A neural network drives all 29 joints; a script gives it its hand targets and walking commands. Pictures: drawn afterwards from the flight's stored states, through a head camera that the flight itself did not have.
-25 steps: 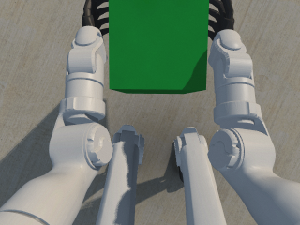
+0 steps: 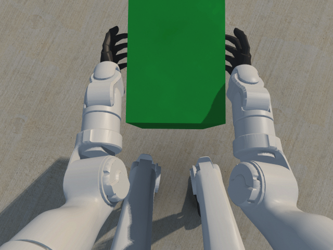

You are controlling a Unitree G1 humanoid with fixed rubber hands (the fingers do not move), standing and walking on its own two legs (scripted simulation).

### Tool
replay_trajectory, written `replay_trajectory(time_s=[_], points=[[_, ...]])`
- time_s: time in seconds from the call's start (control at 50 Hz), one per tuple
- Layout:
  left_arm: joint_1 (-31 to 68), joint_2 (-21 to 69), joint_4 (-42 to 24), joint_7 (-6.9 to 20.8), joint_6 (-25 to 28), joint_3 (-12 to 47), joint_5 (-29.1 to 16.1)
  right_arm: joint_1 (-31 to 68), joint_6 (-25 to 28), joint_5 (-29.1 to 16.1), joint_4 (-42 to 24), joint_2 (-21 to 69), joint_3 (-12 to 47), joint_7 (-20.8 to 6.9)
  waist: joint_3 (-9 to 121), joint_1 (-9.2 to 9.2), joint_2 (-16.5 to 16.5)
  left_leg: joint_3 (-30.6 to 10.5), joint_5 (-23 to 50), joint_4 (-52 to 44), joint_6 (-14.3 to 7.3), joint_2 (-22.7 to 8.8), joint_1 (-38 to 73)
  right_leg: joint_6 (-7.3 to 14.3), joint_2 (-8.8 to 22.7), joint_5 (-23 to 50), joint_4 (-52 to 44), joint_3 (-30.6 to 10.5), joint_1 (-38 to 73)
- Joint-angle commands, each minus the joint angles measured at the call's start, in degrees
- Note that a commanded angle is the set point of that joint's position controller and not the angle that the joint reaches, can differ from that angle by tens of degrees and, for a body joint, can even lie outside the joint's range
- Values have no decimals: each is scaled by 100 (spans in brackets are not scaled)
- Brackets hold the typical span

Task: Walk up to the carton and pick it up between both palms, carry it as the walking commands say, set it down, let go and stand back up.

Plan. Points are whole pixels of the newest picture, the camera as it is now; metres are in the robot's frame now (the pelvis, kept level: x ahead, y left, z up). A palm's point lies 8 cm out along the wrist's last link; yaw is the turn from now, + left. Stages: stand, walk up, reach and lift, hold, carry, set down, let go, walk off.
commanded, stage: reach and lift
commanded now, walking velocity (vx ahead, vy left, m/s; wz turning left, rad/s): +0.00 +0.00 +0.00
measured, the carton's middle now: (174, 71) +0.51 +0.02 -0.13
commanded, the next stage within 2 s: none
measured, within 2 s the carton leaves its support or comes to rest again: neither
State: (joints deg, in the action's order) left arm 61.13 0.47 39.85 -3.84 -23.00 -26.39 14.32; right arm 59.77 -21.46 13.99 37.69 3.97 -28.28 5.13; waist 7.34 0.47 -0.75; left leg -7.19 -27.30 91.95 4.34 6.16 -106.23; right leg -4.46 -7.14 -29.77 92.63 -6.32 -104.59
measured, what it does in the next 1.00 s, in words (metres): rises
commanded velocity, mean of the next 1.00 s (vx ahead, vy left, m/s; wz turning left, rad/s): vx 0.00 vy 0.00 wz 0.00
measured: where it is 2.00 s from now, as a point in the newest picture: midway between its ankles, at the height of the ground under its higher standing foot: (172, 200)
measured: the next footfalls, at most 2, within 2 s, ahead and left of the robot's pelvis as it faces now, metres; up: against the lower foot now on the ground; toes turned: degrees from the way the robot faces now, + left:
none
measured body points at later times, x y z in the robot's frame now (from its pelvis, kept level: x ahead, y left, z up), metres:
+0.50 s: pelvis +0.02 +0.00 +0.06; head +0.23 +0.01 +0.46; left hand +0.48 +0.16 +0.00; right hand +0.48 -0.12 +0.01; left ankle +0.10 +0.14 -0.51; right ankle +0.09 -0.14 -0.50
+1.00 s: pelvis +0.04 +0.00 +0.13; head +0.21 +0.01 +0.54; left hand +0.46 +0.15 +0.07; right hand +0.46 -0.13 +0.08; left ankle +0.10 +0.14 -0.50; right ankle +0.09 -0.14 -0.50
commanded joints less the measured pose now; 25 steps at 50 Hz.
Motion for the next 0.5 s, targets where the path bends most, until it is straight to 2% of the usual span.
replay_trajectory(time_s=[0.0, 0.48], points=[[3826, 6196, 108, 1530, 224, 2961, -1030, 3932, 113, -941, 316, 6041, 3120, -1514, 6111, 51, 142, 1207, 1675, -913, -151, 380, 3853, 177, -380, 1560, -1038, 1111, 3049], [2712, 6497, 30, 1438, 418, 3215, -948, 2782, 303, -910, 293, 6301, 3372, -1525, 5444, -42, 206, 943, 1784, -2083, -157, 353, 4984, 190, -303, 1692, -2154, 894, 4144]])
